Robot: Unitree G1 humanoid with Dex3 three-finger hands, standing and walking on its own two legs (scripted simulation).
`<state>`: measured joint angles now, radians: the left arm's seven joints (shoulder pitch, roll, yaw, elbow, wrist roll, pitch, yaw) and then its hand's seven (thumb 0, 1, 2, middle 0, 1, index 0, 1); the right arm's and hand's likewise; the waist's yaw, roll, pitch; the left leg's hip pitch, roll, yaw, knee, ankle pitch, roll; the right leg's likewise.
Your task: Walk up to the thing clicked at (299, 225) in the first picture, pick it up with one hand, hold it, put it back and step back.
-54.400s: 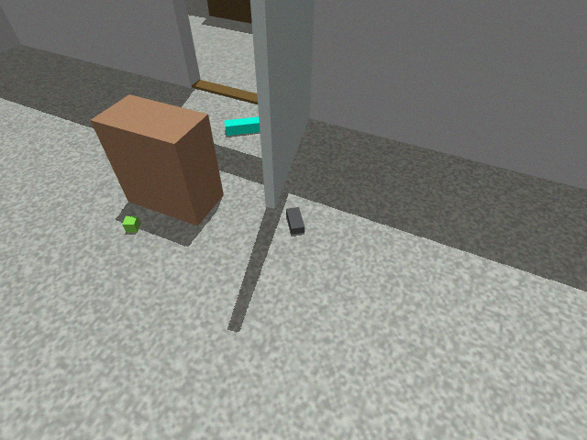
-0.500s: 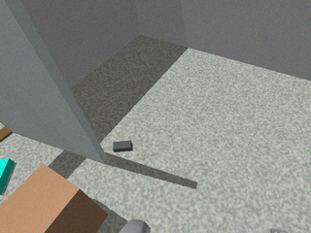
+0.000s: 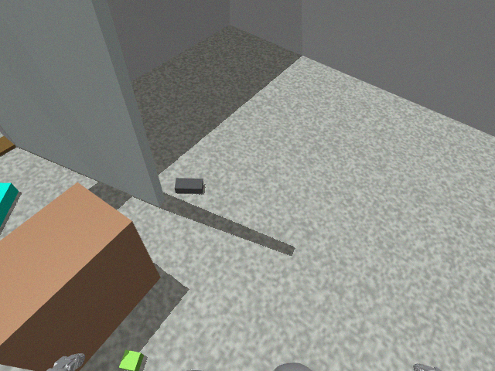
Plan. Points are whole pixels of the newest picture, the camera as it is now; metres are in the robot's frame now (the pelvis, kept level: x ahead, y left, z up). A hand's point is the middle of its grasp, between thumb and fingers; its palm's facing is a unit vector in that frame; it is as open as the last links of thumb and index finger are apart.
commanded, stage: step back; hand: left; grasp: from above
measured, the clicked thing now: (189, 185) +0.98 +0.27 -0.75
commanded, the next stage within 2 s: stand in 1.30 s
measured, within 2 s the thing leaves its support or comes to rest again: neither
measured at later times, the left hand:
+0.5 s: hand out of the picture -0.04 +0.29 -0.14, palm faces +0.04 -0.91 -0.41, open 7.4 cm
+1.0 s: hand out of the picture +0.03 +0.25 -0.14, palm faces +0.05 -0.93 -0.35, open 7.4 cm
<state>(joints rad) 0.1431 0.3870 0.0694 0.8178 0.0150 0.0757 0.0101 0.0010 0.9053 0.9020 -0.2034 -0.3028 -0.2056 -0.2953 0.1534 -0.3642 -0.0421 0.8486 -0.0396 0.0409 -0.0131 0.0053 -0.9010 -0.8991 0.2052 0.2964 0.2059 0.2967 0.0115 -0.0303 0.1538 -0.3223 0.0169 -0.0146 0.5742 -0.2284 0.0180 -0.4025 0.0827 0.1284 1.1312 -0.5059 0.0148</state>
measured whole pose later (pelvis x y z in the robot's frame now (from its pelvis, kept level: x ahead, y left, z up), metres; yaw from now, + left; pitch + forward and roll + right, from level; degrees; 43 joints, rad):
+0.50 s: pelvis -0.10 +0.00 +0.00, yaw +1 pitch -3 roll +2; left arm 0.21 0.40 0.07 0.92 0.04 0.01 -0.01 0.00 0.90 0.90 -0.20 -0.30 -0.21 -0.30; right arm 0.26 -0.36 -0.06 1.00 -0.04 0.00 0.02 0.01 -0.91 -0.90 0.20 0.30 0.20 0.30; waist 0.03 -0.04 0.08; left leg -0.19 -0.05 -0.02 0.55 -0.31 0.01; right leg -0.30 -0.07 0.03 0.75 -0.42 -0.01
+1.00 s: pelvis -0.06 -0.01 +0.00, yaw +3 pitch -2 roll +0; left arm 0.12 0.33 0.04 0.98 0.03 -0.02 -0.02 0.00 0.90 0.90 -0.21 -0.30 -0.21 -0.30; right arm 0.21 -0.38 -0.05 1.02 -0.02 -0.01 0.00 0.00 -0.91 -0.90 0.20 0.30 0.20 0.30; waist 0.01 0.03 0.07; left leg -0.26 0.02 -0.03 0.62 -0.39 0.00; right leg -0.27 -0.03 -0.06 0.60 -0.29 0.00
